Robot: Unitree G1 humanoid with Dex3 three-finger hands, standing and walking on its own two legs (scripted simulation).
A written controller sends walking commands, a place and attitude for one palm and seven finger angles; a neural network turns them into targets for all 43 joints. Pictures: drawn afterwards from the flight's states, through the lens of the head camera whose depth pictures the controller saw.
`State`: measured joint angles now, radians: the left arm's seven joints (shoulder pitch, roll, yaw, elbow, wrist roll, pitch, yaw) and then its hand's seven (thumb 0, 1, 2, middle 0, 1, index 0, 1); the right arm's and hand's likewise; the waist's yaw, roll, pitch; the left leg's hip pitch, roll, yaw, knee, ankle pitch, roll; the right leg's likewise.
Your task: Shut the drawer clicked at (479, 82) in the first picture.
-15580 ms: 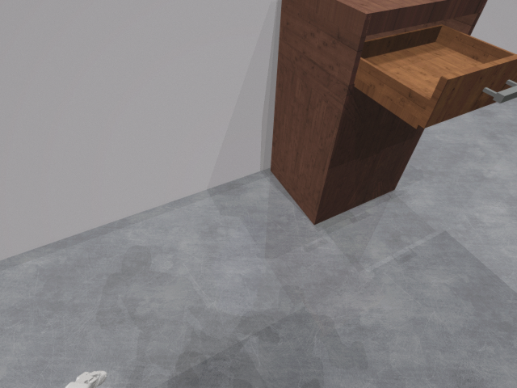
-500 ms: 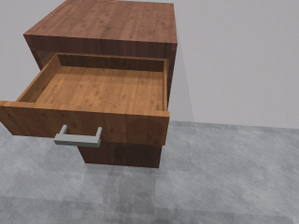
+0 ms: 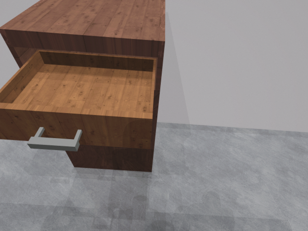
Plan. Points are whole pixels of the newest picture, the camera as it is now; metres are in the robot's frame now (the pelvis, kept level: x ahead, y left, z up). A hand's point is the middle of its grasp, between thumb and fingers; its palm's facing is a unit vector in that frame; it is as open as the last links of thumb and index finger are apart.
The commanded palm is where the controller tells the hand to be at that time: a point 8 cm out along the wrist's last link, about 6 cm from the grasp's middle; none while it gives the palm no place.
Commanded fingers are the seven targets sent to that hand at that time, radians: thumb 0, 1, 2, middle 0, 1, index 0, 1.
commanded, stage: come to a stop and stand still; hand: left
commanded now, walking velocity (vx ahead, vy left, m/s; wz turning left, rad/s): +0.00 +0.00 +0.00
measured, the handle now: (57, 137) +0.32 +0.29 +0.06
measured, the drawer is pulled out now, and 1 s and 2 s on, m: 0.29 0.29 0.29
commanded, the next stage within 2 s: look again from close up in 0.06 s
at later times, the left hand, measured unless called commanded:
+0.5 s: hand out of the picture -0.01 +0.21 -0.18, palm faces +0.02 -0.98 -0.21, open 7.4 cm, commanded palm none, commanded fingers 0.00 0.90 0.90 -0.20 -0.30 -0.20 -0.30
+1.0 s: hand out of the picture -0.04 +0.22 -0.18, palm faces +0.01 -0.99 -0.14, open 7.4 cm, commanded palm none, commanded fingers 0.00 0.90 0.90 -0.20 -0.30 -0.20 -0.30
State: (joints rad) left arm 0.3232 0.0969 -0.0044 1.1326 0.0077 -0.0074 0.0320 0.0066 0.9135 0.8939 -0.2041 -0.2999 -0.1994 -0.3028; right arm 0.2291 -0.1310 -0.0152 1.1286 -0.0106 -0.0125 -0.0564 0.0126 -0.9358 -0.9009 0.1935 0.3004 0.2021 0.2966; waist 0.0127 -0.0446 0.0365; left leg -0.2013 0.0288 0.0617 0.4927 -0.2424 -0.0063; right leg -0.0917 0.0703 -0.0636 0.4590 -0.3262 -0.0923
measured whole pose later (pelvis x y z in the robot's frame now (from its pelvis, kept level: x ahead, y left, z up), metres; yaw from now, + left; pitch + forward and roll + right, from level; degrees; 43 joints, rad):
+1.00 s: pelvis +0.01 +0.06 +0.00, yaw -1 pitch +0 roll +0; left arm 0.38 0.14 -0.01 1.11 0.02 0.00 0.03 0.00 0.91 0.89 -0.20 -0.30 -0.20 -0.30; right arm 0.33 -0.14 0.01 1.12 -0.01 -0.01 -0.03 0.01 -0.91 -0.90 0.20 0.30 0.20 0.30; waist 0.01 -0.03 0.00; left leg -0.23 -0.08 0.06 0.50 -0.28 0.09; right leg -0.17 -0.02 -0.02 0.53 -0.36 -0.01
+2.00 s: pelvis -0.01 +0.03 +0.00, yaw -2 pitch +0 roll +1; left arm 0.30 0.17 -0.04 1.06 0.00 -0.01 0.03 0.00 0.90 0.89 -0.20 -0.30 -0.20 -0.30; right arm 0.30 -0.18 0.02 1.11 -0.01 -0.01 -0.02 0.01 -0.91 -0.90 0.20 0.30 0.20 0.30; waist -0.01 -0.01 0.05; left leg -0.21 -0.03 0.06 0.43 -0.22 0.04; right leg -0.15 0.03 -0.02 0.45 -0.29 -0.04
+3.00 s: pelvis +0.02 +0.02 +0.00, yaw -2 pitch +0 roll +1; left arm 0.31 0.15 -0.02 1.11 0.01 -0.02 0.04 0.00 0.91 0.89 -0.20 -0.30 -0.20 -0.30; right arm 0.26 -0.14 0.02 1.16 -0.01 -0.02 -0.04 0.01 -0.91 -0.90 0.20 0.30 0.20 0.30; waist 0.00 -0.02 0.03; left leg -0.15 -0.02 0.05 0.41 -0.25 0.02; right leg -0.09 0.04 -0.02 0.41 -0.32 -0.06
